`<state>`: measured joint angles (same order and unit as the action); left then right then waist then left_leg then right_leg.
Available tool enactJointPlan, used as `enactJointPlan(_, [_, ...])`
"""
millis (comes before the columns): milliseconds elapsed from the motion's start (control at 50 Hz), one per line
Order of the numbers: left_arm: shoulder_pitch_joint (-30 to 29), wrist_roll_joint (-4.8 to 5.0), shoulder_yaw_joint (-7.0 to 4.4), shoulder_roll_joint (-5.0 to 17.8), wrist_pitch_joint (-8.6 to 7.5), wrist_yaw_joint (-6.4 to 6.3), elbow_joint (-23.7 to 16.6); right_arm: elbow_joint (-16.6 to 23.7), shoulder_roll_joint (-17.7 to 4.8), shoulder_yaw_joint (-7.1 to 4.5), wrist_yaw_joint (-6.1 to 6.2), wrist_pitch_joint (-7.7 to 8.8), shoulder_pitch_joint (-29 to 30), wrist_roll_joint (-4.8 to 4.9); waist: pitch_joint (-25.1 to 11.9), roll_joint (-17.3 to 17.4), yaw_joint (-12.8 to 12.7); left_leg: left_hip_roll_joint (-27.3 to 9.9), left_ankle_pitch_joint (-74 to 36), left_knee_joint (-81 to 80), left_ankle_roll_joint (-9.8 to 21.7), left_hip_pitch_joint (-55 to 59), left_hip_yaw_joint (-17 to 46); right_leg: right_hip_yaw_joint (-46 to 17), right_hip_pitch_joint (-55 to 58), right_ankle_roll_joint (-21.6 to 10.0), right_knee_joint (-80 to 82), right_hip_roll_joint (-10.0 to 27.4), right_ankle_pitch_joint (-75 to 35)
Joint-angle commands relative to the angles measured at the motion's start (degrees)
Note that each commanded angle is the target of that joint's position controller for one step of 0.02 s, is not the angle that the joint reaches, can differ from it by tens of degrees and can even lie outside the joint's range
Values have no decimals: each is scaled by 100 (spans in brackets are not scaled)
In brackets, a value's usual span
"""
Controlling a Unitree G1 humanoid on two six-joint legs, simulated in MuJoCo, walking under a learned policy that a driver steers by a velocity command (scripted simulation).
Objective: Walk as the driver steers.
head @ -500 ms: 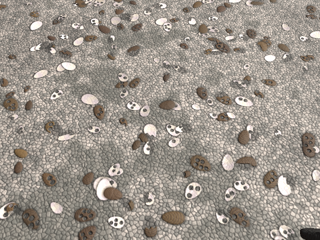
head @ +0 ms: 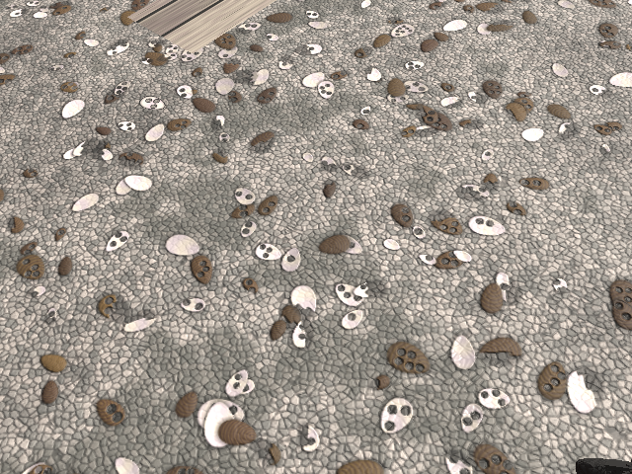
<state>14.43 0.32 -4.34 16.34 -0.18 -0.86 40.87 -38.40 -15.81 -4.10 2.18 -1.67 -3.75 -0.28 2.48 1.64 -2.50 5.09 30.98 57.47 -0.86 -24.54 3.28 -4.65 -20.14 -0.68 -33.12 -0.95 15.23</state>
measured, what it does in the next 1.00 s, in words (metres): walks ahead, turning right: left foot, then right foot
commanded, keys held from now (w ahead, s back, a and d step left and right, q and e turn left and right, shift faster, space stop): e+shift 0.40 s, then shift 0.16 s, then w+shift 0.10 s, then w+q+shift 0.34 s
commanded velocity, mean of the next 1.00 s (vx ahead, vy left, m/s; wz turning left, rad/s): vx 0.24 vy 0.00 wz -0.37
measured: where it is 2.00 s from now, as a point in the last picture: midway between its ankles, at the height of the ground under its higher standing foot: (418, 251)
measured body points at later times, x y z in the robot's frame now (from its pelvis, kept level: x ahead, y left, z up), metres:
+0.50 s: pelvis +0.01 +0.04 +0.01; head +0.06 +0.02 +0.46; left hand +0.29 +0.22 -0.08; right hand +0.01 -0.27 -0.09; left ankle +0.04 +0.13 -0.73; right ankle -0.04 -0.12 -0.67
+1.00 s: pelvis +0.14 -0.10 -0.01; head +0.16 -0.11 +0.44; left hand +0.23 +0.16 -0.13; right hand +0.17 -0.39 -0.13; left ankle +0.34 -0.05 -0.66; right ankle -0.06 -0.10 -0.73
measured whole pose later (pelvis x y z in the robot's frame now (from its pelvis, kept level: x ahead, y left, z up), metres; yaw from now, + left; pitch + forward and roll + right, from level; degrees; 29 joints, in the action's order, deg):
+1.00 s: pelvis +0.14 -0.10 -0.01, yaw -21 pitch +2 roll -1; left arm 26.7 -2.3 -2.5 14.4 -5.0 -0.2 47.8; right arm -45.1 -17.0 -3.6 -5.4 -1.0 -11.1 -1.9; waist 0.3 2.9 -1.9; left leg -2.6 1.8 56.1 2.9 -45.6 -2.1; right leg 11.8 10.8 -0.9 -9.4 -2.2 22.0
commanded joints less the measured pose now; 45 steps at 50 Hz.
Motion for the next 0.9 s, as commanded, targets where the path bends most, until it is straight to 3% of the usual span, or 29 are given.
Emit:
enactJointPlan(20, [-434, 157, -327, 999, -3, -132, -530, 528, -365, -142, -8, 132, 289, 24, -826, -803, 241, -201, -218, -300, -130, -968, 349, -1972, 1539, -1092, 1125, 1197, -2504])
enactJointPlan(80, [-461, 127, -416, 1079, 244, -233, -634, 450, -165, -88, -139, 218, 192, 95, -1084, -1009, 211, 22, -681, -1404, -251, -169, 211, -1961, 1304, -995, 1029, 924, -2370])
enactJointPlan(120, [-536, 147, -452, 1125, 299, -222, -722, 342, -275, -120, -205, 249, -56, 136, -1119, -1139, 232, 104, -975, -2122, -238, 368, 157, -2128, 1016, -935, 1024, 845, -2166])
enactJointPlan(160, [-776, 231, -437, 1087, 322, -205, -827, 183, -418, -198, -235, 265, -535, 135, -1080, -1155, 473, 99, -1735, -3294, -163, 1157, 51, -2268, 569, -725, 896, 646, -1514])
enactJointPlan(180, [-746, 236, -392, 934, 318, -203, -865, 85, -601, -284, -203, 253, -766, 113, -1081, -994, 509, -244, -2142, -3753, -45, 1825, 189, -2150, 53, -480, 636, 401, -644])
enactJointPlan(200, [-337, 146, -288, 534, 322, -165, -812, 151, -1046, -383, -135, 204, -830, 14, -1159, 240, 283, -1614, -2052, -4072, 451, 2513, 1518, -1395, -847, -115, -696, -266, 1267])
enactJointPlan(220, [-179, 131, -338, 680, 234, -142, -955, 254, -1301, -397, -172, 193, -510, -271, -818, 1482, 37, -2694, -2293, -4396, 1256, 1961, 3050, -828, -1778, 111, -1847, -606, 2082])
enactJointPlan(240, [-109, 88, -460, 1145, 188, -124, -851, 437, -1029, -330, -152, 255, -154, -288, -572, 1040, -52, -2812, -2334, -4437, 1491, 1712, 2820, -710, -1800, 256, -2778, -69, 1777])
enactJointPlan(260, [-116, 113, -527, 1335, 220, -117, -720, 488, -705, -245, -105, 276, 143, -210, -394, 586, -100, -2431, -2266, -4325, 1313, 1494, 2045, -537, -1774, 337, -3107, 73, 1338])
enactJointPlan(280, [-51, 98, -519, 1229, 281, -133, -604, 540, -590, -209, -51, 274, 277, -125, -341, 376, -101, -2042, -2205, -4232, 1121, 1519, 1480, -436, -1804, 428, -3349, 138, 983])
enactJointPlan(300, [-38, 87, -485, 1101, 325, -117, -605, 522, -566, -195, 3, 270, 301, -47, -285, 391, -52, -1906, -2503, -4172, 1075, 1581, 1089, -341, -1935, 521, -3639, 219, 678])
enactJointPlan(340, [-287, 134, -384, 861, 344, -60, -774, 453, -593, -175, 80, 250, 14, -64, -256, 455, 140, -1801, -3122, -4181, 1163, 1666, 489, -6, -2041, 666, -3673, 357, 391])
enactJointPlan(400, [-753, 147, -267, 681, 331, 6, -1057, 316, -776, -237, 102, 188, -514, -111, -395, 523, 476, -2030, -3719, -4155, 1379, 2344, 207, 201, -2282, 804, -3056, 547, 341])
enactJointPlan(480, [-891, 36, -147, 498, 321, 66, -1189, 221, -1084, -335, -48, 134, -637, -35, -634, 468, 509, -2247, -4378, -4027, 1547, 2488, -28, 309, -1632, 717, -2165, 527, 716])
enactJointPlan(560, [-904, 41, -134, 525, 362, 83, -1165, 134, -1224, -380, -209, 169, -514, 114, -651, 712, 431, -2253, -4644, -3813, 1438, 2244, -314, 617, -694, 493, -1029, 281, 766])
enactJointPlan(600, [-849, 126, -101, 465, 353, 138, -1122, -16, -1266, -389, -258, 228, -798, 248, -771, 764, 456, -2316, -2522, -3994, 1327, 2065, -224, 737, -128, 236, -319, 213, 740])
enactJointPlan(620, [-606, 162, -101, 453, 317, 185, -994, -61, -1233, -359, -278, 260, -755, 316, -708, 738, 289, -2282, -1306, -4027, 1211, 1659, -241, 852, 438, 30, 256, 172, 460])
enactJointPlan(640, [-202, 170, -119, 477, 270, 200, -747, -111, -1063, -291, -294, 294, -727, 323, -653, 595, 108, -2146, -457, -3880, 1072, 1035, -376, 993, 1286, -158, 675, 44, 268])
enactJointPlan(660, [450, 172, -191, 640, 219, 168, -460, -156, -719, -161, -318, 346, -710, 232, -731, 253, -144, -1868, -101, -3254, 836, 258, -689, 820, 2357, -330, 777, 57, 483])
enactJointPlan(680, [1302, 102, -298, 1067, 134, 101, -288, -40, -220, 50, -388, 417, -427, 37, -877, -1123, -533, -1324, 143, -983, 384, -1182, -1232, -979, 3562, -740, 1310, 1299, 911])
enactJointPlan(700, [1211, 21, -396, 1620, -51, 117, -438, 316, -447, -31, -383, 537, -178, 195, -656, -1657, -533, -696, 443, 474, 216, -3032, -801, -3300, 3566, -1750, 2094, 2472, 2840])
enactJointPlan(720, [1112, 25, -292, 1193, -253, 138, -449, 344, -908, -136, -383, 625, 122, 367, -266, -1057, -655, -1017, -76, 1111, 337, -3405, -97, -3196, 3228, -1772, 2396, 2452, 3323])
enactJointPlan(740, [890, -5, -185, 914, -391, 125, -385, 314, -946, -166, -406, 659, 22, 446, 134, -1166, -439, -1041, -802, 1164, 452, -3666, 185, -2602, 3047, -1524, 2409, 2270, 2915])
enactJointPlan(780, [430, -19, -75, 571, -500, 112, -379, 57, -920, -190, -417, 664, -345, 309, 306, -924, -105, -1103, -1703, 918, 395, -3295, 528, -1296, 2590, -1015, 2449, 1825, 1466])
enactJointPlan(800, [478, -379, -8, 655, -437, 80, -222, -273, -678, -123, -556, 389, -703, -411, 177, -579, 81, -826, -1964, 984, 268, -2338, 216, -467, 1961, -511, 2609, 1444, 692])
enactJointPlan(820, [433, -369, -11, 617, -453, 90, -196, -318, -607, -132, -633, 258, -876, -395, 243, -686, 189, -757, -2203, 1094, 201, -2126, 58, 19, 1700, -386, 2677, 1284, 228])
enactJointPlan(840, [447, -321, 7, 559, -478, 109, -148, -332, -598, -128, -671, 193, -837, -271, 320, -748, 199, -778, -2409, 1088, 161, -2092, 28, 323, 1547, -324, 2745, 1230, 10])
enactJointPlan(860, [487, -300, 25, 489, -498, 126, -90, -326, -591, -120, -687, 153, -717, -173, 450, -786, 184, -787, -2600, 996, 139, -2164, -5, 566, 1453, -289, 2817, 1197, -130])
enactJointPlan(900, [687, -284, 47, 406, -537, 123, 64, -259, -570, -91, -702, 143, -373, -110, 627, -739, 92, -776, -2908, 657, 156, -2398, -75, 849, 1579, -286, 2929, 1232, -397])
